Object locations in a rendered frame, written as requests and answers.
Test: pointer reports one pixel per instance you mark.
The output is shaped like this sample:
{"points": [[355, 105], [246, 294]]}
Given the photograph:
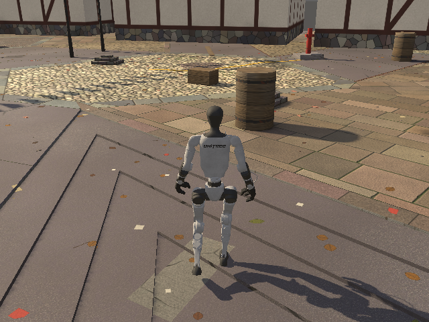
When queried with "robot left forearm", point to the robot left forearm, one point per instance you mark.
{"points": [[181, 175]]}

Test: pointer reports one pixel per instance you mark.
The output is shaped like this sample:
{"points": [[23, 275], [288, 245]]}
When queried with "robot left foot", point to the robot left foot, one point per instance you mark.
{"points": [[196, 270]]}

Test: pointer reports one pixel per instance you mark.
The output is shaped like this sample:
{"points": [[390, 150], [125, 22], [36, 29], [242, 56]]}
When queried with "left robot hand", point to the left robot hand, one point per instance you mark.
{"points": [[179, 190]]}

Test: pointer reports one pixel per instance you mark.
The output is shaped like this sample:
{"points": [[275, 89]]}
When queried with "robot left upper arm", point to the robot left upper arm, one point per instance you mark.
{"points": [[189, 153]]}

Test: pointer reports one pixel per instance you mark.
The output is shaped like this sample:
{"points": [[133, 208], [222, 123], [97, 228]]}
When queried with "robot foot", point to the robot foot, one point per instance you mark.
{"points": [[223, 260], [196, 270]]}

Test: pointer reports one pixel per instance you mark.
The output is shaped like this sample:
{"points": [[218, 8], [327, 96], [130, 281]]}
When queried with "right robot hand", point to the right robot hand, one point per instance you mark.
{"points": [[248, 192]]}

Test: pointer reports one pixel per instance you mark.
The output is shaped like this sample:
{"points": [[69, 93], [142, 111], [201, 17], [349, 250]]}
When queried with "robot right forearm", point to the robot right forearm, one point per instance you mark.
{"points": [[247, 178]]}

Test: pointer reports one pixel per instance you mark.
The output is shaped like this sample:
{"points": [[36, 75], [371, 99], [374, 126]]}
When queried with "robot right upper arm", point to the robot right upper arm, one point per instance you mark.
{"points": [[239, 153]]}

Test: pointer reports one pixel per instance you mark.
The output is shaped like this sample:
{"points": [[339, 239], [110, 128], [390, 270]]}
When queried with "robot right foot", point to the robot right foot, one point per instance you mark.
{"points": [[223, 260]]}

